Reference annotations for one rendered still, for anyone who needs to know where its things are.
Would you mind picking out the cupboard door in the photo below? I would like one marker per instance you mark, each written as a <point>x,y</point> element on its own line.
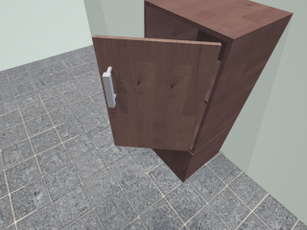
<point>160,86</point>

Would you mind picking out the handle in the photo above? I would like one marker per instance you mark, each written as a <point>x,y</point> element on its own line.
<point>108,85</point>

